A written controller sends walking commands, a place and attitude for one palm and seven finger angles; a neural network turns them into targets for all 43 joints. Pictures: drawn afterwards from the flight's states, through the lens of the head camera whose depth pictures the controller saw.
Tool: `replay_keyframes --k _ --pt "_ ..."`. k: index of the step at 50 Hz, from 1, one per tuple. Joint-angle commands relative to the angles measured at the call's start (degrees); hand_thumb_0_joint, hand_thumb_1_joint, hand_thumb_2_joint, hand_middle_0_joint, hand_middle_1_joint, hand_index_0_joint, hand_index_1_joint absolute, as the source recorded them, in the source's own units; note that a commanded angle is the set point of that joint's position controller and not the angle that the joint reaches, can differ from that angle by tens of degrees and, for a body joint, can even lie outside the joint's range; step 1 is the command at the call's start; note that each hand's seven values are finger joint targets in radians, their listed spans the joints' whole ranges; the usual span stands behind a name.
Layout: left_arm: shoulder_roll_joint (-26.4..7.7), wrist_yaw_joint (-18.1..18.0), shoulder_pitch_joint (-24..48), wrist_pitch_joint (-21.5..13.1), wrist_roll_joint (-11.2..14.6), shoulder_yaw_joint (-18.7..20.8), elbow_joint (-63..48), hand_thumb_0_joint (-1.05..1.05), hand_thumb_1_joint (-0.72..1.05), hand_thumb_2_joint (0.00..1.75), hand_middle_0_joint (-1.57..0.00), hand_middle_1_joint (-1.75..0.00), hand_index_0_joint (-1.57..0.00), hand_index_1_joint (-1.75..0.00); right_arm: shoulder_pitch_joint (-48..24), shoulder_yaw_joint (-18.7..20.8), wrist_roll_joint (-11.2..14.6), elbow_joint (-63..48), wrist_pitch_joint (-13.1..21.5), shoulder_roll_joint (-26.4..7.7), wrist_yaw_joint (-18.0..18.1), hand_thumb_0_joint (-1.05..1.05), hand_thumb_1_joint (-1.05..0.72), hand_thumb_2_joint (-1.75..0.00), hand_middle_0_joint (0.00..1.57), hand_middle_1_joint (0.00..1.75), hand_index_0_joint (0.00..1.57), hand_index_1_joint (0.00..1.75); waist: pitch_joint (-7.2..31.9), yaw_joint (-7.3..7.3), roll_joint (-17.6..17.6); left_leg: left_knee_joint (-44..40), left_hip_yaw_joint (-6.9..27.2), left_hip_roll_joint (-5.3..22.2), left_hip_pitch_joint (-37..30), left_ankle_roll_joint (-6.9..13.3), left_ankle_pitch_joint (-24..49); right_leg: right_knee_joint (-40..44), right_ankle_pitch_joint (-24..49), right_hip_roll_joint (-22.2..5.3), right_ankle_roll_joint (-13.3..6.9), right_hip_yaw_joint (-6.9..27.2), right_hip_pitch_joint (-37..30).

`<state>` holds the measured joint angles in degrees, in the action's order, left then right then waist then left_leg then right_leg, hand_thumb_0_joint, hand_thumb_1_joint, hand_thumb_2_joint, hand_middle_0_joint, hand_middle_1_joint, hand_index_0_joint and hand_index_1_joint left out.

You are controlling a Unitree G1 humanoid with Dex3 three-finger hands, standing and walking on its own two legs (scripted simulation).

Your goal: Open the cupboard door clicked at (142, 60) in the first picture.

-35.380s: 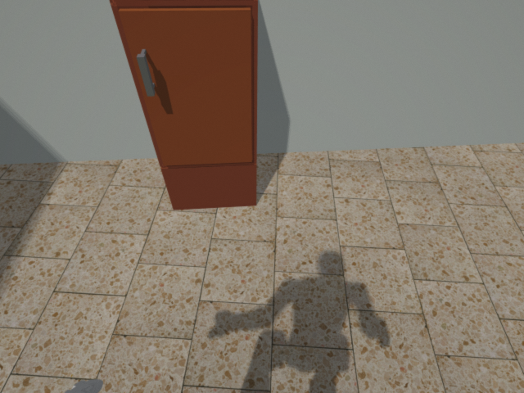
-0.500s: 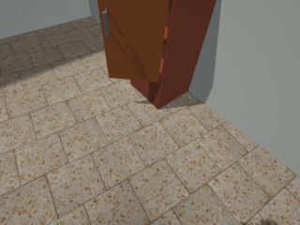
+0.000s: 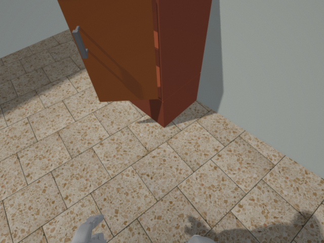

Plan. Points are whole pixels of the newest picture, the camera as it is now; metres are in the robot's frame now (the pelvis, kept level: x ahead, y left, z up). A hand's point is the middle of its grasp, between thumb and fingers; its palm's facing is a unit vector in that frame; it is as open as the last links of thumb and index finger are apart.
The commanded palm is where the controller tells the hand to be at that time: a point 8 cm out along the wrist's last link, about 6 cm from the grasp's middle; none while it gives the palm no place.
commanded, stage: take the last steps up to it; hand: left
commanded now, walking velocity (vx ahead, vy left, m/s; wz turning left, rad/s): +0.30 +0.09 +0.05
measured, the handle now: (81, 42) +0.91 +0.38 -0.01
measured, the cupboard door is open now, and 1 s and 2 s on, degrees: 47 47 47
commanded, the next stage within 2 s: come to a stop and stand still in 0.74 s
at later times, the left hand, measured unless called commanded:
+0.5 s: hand out of the picture +0.08 +0.22 -0.17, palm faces +0.14 -0.98 -0.13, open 7.4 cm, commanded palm none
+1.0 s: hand (98, 150) +0.43 +0.25 -0.15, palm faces -0.05 -0.98 -0.21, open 7.4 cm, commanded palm none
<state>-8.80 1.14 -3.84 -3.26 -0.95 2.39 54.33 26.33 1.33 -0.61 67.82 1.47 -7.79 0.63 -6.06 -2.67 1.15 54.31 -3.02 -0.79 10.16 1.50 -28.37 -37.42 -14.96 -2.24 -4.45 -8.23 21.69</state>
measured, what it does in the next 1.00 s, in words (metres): walks ahead: left foot, then right foot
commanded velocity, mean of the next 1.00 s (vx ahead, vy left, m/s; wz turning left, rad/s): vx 0.14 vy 0.05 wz -0.02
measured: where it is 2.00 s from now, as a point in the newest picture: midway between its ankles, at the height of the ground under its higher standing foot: (154, 226)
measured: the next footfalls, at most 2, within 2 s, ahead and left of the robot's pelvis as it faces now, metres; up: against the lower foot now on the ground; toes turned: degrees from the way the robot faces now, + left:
left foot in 0.46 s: +0.28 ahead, +0.16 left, +0.00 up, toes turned +8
right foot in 0.94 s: +0.38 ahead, -0.04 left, +0.00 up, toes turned -7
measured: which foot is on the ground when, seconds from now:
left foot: up 0.00-0.44, down 0.46-0.98, up 1.00-1.00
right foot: down 0.00-0.46, up 0.48-0.92, down 0.94-1.00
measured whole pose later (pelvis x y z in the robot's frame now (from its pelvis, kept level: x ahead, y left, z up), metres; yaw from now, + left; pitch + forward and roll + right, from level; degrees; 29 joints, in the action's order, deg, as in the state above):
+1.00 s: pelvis +0.32 +0.07 +0.01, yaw -1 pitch +1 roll +1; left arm -9.4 -0.8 -5.5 -1.6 -0.7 1.1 58.3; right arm 22.3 0.6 -0.4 66.3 0.7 -7.3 1.7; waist -3.5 -2.9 0.9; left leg 31.2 -8.0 0.2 8.1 0.2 -22.6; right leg -32.2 -14.6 -2.7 -0.9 -5.4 17.7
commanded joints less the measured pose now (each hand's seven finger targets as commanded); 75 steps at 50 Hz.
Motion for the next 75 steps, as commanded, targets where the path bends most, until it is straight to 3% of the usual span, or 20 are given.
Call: replay_keyframes --k 1,5,16,20,21,23,26,30,43,45,46,48,49,51,56,60,62,63,66,75 --pt "-6.98 -2.10 -12.47 -0.19 0.54 1.90 1.94 0.00 0.90 0.90 -0.20 -0.30 -0.20 -0.30 -5.76 1.76 -0.46 -6.24 0.67 -3.46 -0.06 0.00 -0.90 -0.90 0.20 0.30 0.20 0.30 2.92 4.78 -3.91 16.48 5.28 6.79 22.68 -0.69 10.24 25.07 3.81 -18.92 -5.01 20.97 -13.30" --pt "-3.87 -1.79 -13.03 -1.67 0.15 0.95 3.84 0.00 0.90 0.90 -0.20 -0.30 -0.20 -0.30 -2.10 1.65 -0.98 -4.70 -0.91 -1.29 -0.81 0.00 -0.90 -0.90 0.20 0.30 0.20 0.30 3.37 1.72 -8.50 6.68 2.02 7.09 20.07 -2.99 15.72 27.53 10.45 -13.47 -2.75 10.29 -9.88" --pt "-7.74 -1.55 -19.20 -1.71 -0.40 1.38 8.04 0.00 0.90 0.90 -0.20 -0.30 -0.20 -0.30 -20.52 1.83 -0.77 -12.36 0.31 -3.60 -2.55 0.00 -0.90 -0.90 0.20 0.30 0.20 0.30 0.43 5.53 -9.37 -15.64 -1.92 5.17 20.26 -3.05 16.72 24.87 16.26 -16.15 -3.62 8.83 -17.50" --pt "-8.97 -1.68 -18.04 -0.86 -0.27 1.88 8.46 0.00 0.90 0.90 -0.20 -0.30 -0.20 -0.30 -15.65 1.91 -0.95 -11.25 1.30 -5.63 -1.96 0.00 -0.90 -0.90 0.20 0.30 0.20 0.30 2.17 1.68 -7.34 -26.60 -5.29 0.91 4.24 -1.24 16.93 15.04 21.08 -13.79 -1.42 5.27 -13.99" --pt "-8.20 -1.44 -17.94 -0.67 -0.25 1.62 8.21 0.00 0.90 0.90 -0.20 -0.30 -0.20 -0.30 -9.22 2.41 -1.10 -9.07 1.67 -8.04 -1.44 0.00 -0.90 -0.90 0.20 0.30 0.20 0.30 5.98 -0.77 -3.27 -29.16 -3.86 1.93 -6.81 -0.10 17.51 4.68 20.72 -10.91 -0.10 3.64 -9.27" --pt "-3.70 -1.05 -17.11 -0.69 0.27 0.57 4.59 0.00 0.90 0.90 -0.20 -0.30 -0.20 -0.30 3.81 4.47 -1.57 -6.99 1.40 -17.64 0.16 0.00 -0.90 -0.90 0.20 0.30 0.20 0.30 13.16 -4.65 14.67 -35.21 23.31 23.56 -21.91 10.06 27.43 -24.93 -18.81 0.38 3.31 -0.31 10.73" --pt "-4.40 -1.11 -13.42 0.40 -0.28 0.89 4.49 0.00 0.90 0.90 -0.20 -0.30 -0.20 -0.30 -7.71 2.70 -0.91 -10.63 1.24 -11.66 0.70 0.00 -0.90 -0.90 0.20 0.30 0.20 0.30 5.71 -0.06 6.84 -41.60 18.78 21.97 -3.71 9.92 11.78 -36.04 -10.37 -4.98 2.66 7.56 14.00" --pt "-1.67 -0.69 -16.78 2.01 -0.64 0.84 5.80 0.00 0.90 0.90 -0.20 -0.30 -0.20 -0.30 -8.69 1.32 -0.65 -10.16 2.66 -7.93 1.04 0.00 -0.90 -0.90 0.20 0.30 0.20 0.30 4.17 3.35 3.90 -43.91 7.71 17.14 1.10 7.86 23.74 -29.46 -3.10 -5.45 4.27 7.10 9.98" --pt "-2.31 -1.06 -4.59 2.36 -0.27 -0.30 1.44 0.00 0.90 0.90 -0.20 -0.30 -0.20 -0.30 -1.32 0.84 -1.31 -5.17 1.79 -7.29 1.49 0.00 -0.90 -0.90 0.20 0.30 0.20 0.30 2.45 1.90 2.80 -36.59 3.13 15.61 -3.83 7.67 44.49 -0.84 -0.86 -1.72 4.03 3.44 0.10" --pt "-3.06 -1.59 -8.32 2.07 -0.07 -0.31 2.93 0.00 0.90 0.90 -0.20 -0.30 -0.20 -0.30 -2.05 0.38 -0.77 -4.44 1.39 -6.61 1.95 0.00 -0.90 -0.90 0.20 0.30 0.20 0.30 4.97 4.01 1.45 -29.76 0.94 12.14 -2.41 3.56 47.82 10.38 8.96 -1.21 4.09 3.80 -10.22" --pt "-5.84 -2.18 -12.74 1.54 0.04 -0.01 4.30 0.00 0.90 0.90 -0.20 -0.30 -0.20 -0.30 -2.41 0.15 -0.30 -4.63 1.42 -5.36 1.95 0.00 -0.90 -0.90 0.20 0.30 0.20 0.30 7.88 5.48 -2.88 -25.33 -0.19 8.93 2.58 0.64 43.45 11.54 30.98 -4.70 3.30 8.94 -19.73" --pt "-11.09 -3.15 -14.75 1.25 0.77 0.38 6.00 0.00 0.90 0.90 -0.20 -0.30 -0.20 -0.30 -0.06 0.35 0.71 -4.36 0.03 -4.70 1.63 0.00 -0.90 -0.90 0.20 0.30 0.20 0.30 12.07 3.94 -9.41 -22.06 -1.77 3.27 8.86 -3.72 12.86 7.88 61.44 -18.10 -4.92 16.63 -27.21" --pt "-11.35 -3.66 -13.94 1.35 0.84 0.59 5.62 0.00 0.90 0.90 -0.20 -0.30 -0.20 -0.30 -0.11 0.58 0.87 -4.11 -0.95 -4.44 1.67 0.00 -0.90 -0.90 0.20 0.30 0.20 0.30 13.80 3.90 -14.92 -17.52 -2.04 2.88 8.27 -4.24 1.06 9.11 65.95 -19.22 -7.45 17.05 -26.60" --pt "-10.86 -4.35 -11.66 2.06 0.27 0.79 4.98 0.00 0.90 0.90 -0.20 -0.30 -0.20 -0.30 -3.59 1.20 1.00 -4.93 -2.04 -4.34 1.94 0.00 -0.90 -0.90 0.20 0.30 0.20 0.30 12.12 4.46 -13.47 -10.73 -0.25 2.71 10.51 -3.91 -4.69 9.92 68.93 -19.55 -8.29 15.96 -24.66" --pt "-11.41 -4.38 -7.45 3.18 -0.22 2.29 3.11 0.00 0.90 0.90 -0.20 -0.30 -0.20 -0.30 -5.38 1.98 0.57 -5.78 -3.63 -3.38 1.45 0.00 -0.90 -0.90 0.20 0.30 0.20 0.30 10.72 3.33 -9.71 -10.95 -0.26 1.01 10.25 -4.61 0.53 10.70 55.54 -16.27 -5.90 11.58 -20.21" --pt "-9.62 -3.91 -3.88 4.33 -0.05 2.57 1.06 0.00 0.90 0.90 -0.20 -0.30 -0.20 -0.30 -2.79 2.51 -0.07 -6.23 -3.73 -3.80 0.94 0.00 -0.90 -0.90 0.20 0.30 0.20 0.30 7.74 0.33 -8.53 -26.85 -0.97 2.59 -1.02 -3.82 17.62 8.73 23.80 -12.16 -1.02 9.25 -5.41" --pt "-4.03 -3.31 -6.11 5.45 0.62 1.52 -0.54 0.00 0.90 0.90 -0.20 -0.30 -0.20 -0.30 -5.23 3.30 -1.09 -9.39 -2.68 -10.33 1.00 0.00 -0.90 -0.90 0.20 0.30 0.20 0.30 6.05 1.52 13.25 -38.01 18.21 18.89 4.50 4.73 26.27 -2.88 -9.56 -1.18 5.28 3.08 0.10" --pt "-4.90 -3.42 -5.50 5.99 0.33 1.47 -0.78 0.00 0.90 0.90 -0.20 -0.30 -0.20 -0.30 -8.19 3.43 -1.38 -10.80 -2.51 -11.49 1.31 0.00 -0.90 -0.90 0.20 0.30 0.20 0.30 4.63 0.81 12.52 -42.49 21.12 21.72 10.75 8.49 17.90 -12.26 -17.38 0.49 4.71 6.44 -1.80" --pt "-5.20 -2.45 -8.29 6.03 -0.23 1.75 1.82 0.00 0.90 0.90 -0.20 -0.30 -0.20 -0.30 -14.12 2.06 -1.44 -12.32 -1.56 -9.58 2.27 0.00 -0.90 -0.90 0.20 0.30 0.20 0.30 2.26 3.50 6.76 -42.77 16.80 18.14 10.00 7.22 10.86 -19.13 -12.02 -0.64 4.41 11.38 1.28" --pt "-5.12 -1.48 -8.75 5.40 0.03 0.78 2.83 0.00 0.90 0.90 -0.20 -0.30 -0.20 -0.30 -9.19 3.29 -0.99 -9.91 -1.33 -12.59 2.36 0.00 -0.90 -0.90 0.20 0.30 0.20 0.30 8.24 -0.16 5.51 -38.98 13.32 18.82 -6.11 7.76 27.54 -9.10 -12.80 -0.93 5.94 8.06 1.56"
